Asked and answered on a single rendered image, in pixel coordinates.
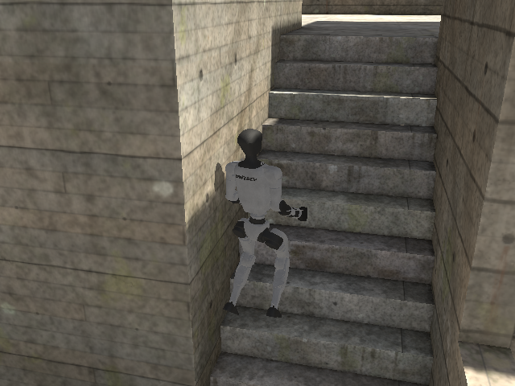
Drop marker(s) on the stairs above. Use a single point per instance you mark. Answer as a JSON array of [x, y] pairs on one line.
[[351, 126]]

